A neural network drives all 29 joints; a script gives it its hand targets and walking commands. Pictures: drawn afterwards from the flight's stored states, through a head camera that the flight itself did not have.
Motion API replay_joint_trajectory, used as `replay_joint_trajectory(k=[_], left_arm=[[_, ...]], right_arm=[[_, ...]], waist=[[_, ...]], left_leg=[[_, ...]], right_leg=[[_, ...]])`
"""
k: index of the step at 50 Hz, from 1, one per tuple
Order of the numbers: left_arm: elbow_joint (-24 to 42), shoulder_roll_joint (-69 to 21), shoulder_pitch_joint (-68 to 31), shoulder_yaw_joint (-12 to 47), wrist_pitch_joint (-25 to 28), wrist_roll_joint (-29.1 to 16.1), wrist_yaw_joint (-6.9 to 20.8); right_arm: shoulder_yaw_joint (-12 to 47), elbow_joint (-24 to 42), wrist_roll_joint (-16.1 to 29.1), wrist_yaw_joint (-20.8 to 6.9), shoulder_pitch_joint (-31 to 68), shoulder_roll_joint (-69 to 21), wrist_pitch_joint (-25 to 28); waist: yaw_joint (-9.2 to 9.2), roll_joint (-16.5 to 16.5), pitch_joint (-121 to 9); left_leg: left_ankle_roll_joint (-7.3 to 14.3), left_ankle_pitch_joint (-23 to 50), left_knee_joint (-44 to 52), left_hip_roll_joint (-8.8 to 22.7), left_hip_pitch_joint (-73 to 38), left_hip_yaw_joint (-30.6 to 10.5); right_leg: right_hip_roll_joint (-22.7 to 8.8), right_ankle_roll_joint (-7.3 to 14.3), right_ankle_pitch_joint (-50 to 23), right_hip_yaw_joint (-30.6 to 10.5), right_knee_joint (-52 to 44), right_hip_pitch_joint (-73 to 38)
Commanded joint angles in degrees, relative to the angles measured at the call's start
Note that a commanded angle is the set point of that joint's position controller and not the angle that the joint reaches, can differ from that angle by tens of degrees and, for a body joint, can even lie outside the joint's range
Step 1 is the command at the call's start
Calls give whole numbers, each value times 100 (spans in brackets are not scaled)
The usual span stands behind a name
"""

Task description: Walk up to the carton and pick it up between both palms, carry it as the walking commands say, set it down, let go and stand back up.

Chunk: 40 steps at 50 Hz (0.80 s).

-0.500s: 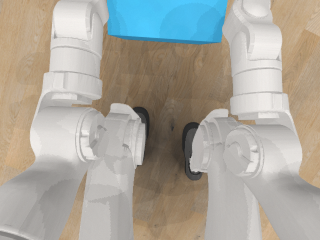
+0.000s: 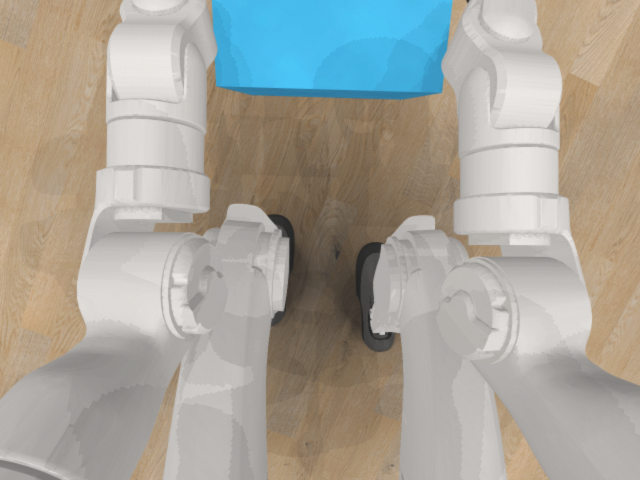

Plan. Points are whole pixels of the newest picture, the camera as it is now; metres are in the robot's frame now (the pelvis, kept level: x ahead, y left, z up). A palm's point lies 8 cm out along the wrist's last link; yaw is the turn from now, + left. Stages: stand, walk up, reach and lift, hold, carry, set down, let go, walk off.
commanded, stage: reach and lift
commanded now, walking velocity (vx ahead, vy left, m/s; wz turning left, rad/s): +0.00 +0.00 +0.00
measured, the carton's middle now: (330, 9) +0.56 +0.03 -0.16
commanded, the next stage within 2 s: none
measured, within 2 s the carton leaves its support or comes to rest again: neither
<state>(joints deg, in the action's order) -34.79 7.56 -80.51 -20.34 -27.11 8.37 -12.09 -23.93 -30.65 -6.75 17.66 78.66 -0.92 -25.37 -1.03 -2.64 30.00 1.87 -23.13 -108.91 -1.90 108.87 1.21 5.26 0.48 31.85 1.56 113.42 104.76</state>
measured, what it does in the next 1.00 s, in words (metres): rises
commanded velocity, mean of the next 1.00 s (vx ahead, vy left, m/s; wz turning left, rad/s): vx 0.00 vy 0.00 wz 0.00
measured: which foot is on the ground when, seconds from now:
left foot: down 0.00-1.00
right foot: down 0.00-1.00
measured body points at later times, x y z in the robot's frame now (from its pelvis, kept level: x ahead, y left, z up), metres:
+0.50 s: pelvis -0.01 +0.00 +0.05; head +0.31 +0.03 +0.35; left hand +0.54 +0.16 -0.03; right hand +0.54 -0.11 -0.02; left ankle +0.18 +0.10 -0.41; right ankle +0.13 -0.10 -0.41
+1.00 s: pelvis -0.01 +0.00 +0.11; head +0.29 +0.03 +0.43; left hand +0.52 +0.16 +0.04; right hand +0.52 -0.12 +0.05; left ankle +0.18 +0.10 -0.41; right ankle +0.13 -0.10 -0.41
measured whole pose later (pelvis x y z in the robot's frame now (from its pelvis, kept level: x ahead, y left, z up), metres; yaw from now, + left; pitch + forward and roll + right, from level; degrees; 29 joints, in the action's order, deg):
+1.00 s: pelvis -0.01 +0.00 +0.11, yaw +0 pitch +15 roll -1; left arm -30.8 3.4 -70.1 -18.0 -27.9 7.9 -14.4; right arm -22.3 -28.0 -6.2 16.3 67.8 -2.4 -25.7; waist -0.9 -2.3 29.9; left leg 1.7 -20.2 -89.3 -2.4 83.8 0.2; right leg 5.6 0.1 27.5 -0.2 92.9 80.2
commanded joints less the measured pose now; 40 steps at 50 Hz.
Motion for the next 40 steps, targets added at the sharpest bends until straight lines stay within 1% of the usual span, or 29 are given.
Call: replay_joint_trajectory(k=[1,7,8,9,11,12,13,15,16,19,20,30,37,40], left_arm=[[511,-5945,-4236,3470,223,-1254,2283],[505,-6062,-4118,3508,182,-1232,2276],[515,-6080,-4082,3534,177,-1245,2275],[517,-6067,-4092,3514,176,-1236,2275],[566,-6134,-4088,3584,166,-1273,2271],[552,-6138,-4059,3579,157,-1261,2266],[608,-6162,-4063,3609,156,-1280,2262],[648,-6180,-4042,3661,148,-1300,2255],[551,-6172,-3986,3626,136,-1275,2254],[619,-6213,-3946,3662,139,-1293,2257],[650,-6261,-3953,3698,139,-1313,2255],[695,-6401,-3666,3853,125,-1358,2250],[756,-6454,-3433,3936,134,-1362,2245],[851,-6517,-3382,4022,140,-1392,2241]], right_arm=[[3632,258,1227,-2557,4337,-5855,59],[3627,230,1231,-2620,4250,-5907,40],[3650,267,1238,-2627,4259,-5900,40],[3646,255,1238,-2634,4248,-5915,35],[3675,289,1247,-2643,4244,-5909,38],[3676,307,1252,-2648,4260,-5901,38],[3688,292,1246,-2655,4206,-5909,33],[3718,358,1273,-2656,4228,-5907,39],[3673,293,1239,-2662,4197,-5881,34],[3727,326,1258,-2672,4154,-5943,37],[3727,339,1261,-2672,4138,-5931,43],[3820,400,1278,-2685,3875,-5996,62],[3986,547,1320,-2680,3711,-6054,79],[4054,606,1328,-2681,3600,-6088,87]], waist=[[-22,435,-13791],[-36,486,-13799],[-18,465,-13819],[-41,455,-13792],[-10,476,-13862],[-28,484,-13857],[-1,478,-13890],[-3,495,-13926],[5,473,-13796],[-8,441,-13870],[18,477,-13894],[65,480,-13933],[13,434,-13881],[56,433,-13931]], left_leg=[[-51,994,935,-527,-5512,-185],[-70,886,1192,-516,-5832,-261],[-72,876,1225,-508,-5891,-279],[-70,843,1264,-508,-5895,-281],[-81,812,1351,-506,-6049,-329],[-81,788,1397,-503,-6102,-341],[-87,772,1438,-498,-6172,-372],[-93,750,1517,-500,-6283,-390],[-92,660,1566,-490,-6244,-416],[-90,655,1678,-492,-6378,-429],[-102,654,1725,-490,-6434,-438],[-135,616,2118,-470,-6848,-528],[-124,652,2388,-466,-7021,-552],[-136,656,2516,-462,-7196,-587]], right_leg=[[439,7,-1012,-163,-1507,-2639],[435,6,-901,-188,-1730,-2691],[438,5,-896,-190,-1764,-2713],[433,6,-872,-209,-1811,-2743],[430,8,-859,-221,-1879,-2802],[429,8,-842,-231,-1918,-2816],[428,9,-841,-228,-1944,-2839],[426,9,-835,-248,-2029,-2915],[423,10,-762,-253,-2064,-2866],[415,-1,-770,-279,-2188,-3027],[413,4,-782,-289,-2229,-3084],[403,0,-800,-371,-2628,-3481],[388,-19,-831,-450,-2921,-3849],[387,-21,-867,-468,-3043,-4003]])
